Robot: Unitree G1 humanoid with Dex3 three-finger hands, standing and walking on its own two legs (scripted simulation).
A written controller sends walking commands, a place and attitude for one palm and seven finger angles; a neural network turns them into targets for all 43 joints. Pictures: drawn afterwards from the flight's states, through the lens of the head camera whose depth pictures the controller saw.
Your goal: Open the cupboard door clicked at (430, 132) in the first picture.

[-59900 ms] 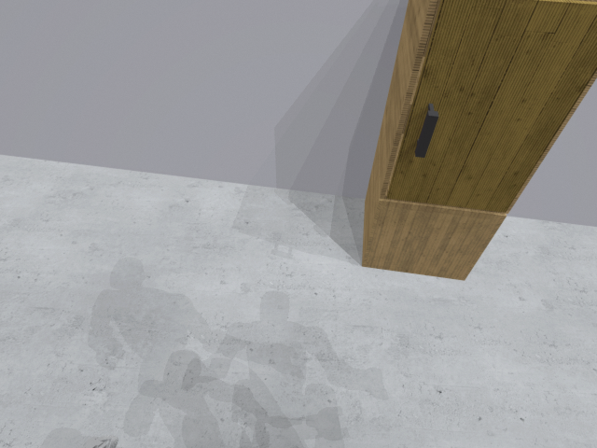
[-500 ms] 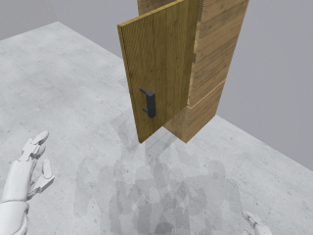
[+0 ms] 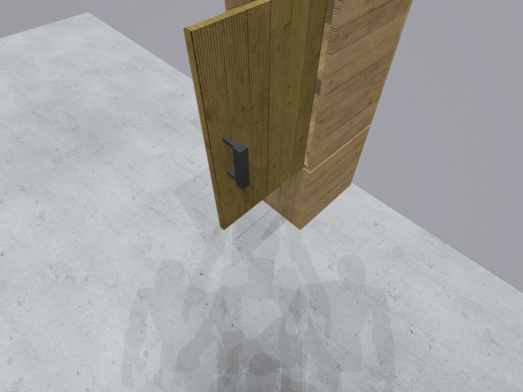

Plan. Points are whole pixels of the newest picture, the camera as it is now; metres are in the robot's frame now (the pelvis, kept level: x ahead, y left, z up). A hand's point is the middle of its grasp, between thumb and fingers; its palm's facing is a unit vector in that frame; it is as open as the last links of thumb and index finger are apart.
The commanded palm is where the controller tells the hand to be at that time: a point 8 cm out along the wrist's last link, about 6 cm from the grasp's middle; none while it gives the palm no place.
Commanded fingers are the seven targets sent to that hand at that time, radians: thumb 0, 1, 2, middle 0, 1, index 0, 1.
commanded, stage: let the arm hang, fingers relaxed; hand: left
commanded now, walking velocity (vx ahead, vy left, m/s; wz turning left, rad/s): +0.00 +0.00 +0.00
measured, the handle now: (235, 162) +0.61 +0.11 -0.07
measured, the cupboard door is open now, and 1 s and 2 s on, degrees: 90 90 90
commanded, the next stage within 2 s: look to check the result in 0.52 s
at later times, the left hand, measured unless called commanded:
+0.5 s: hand out of the picture +0.10 +0.21 -0.16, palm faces -0.01 -0.96 -0.26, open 7.4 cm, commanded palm none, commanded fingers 0.00 0.90 0.90 -0.20 -0.30 -0.20 -0.30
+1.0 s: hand out of the picture +0.06 +0.21 -0.16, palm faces +0.00 -0.96 -0.28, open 7.4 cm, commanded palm none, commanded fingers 0.00 0.90 0.90 -0.20 -0.30 -0.20 -0.30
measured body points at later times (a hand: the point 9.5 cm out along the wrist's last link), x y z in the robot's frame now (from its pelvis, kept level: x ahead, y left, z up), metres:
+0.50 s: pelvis +0.02 +0.00 +0.00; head +0.03 -0.01 +0.45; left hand +0.10 +0.26 -0.14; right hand +0.06 -0.26 -0.15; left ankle +0.02 +0.13 -0.74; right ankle +0.04 -0.09 -0.74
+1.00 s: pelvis +0.03 -0.01 +0.01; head +0.05 -0.02 +0.45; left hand +0.07 +0.26 -0.14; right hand +0.06 -0.26 -0.16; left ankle +0.02 +0.13 -0.74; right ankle +0.04 -0.09 -0.74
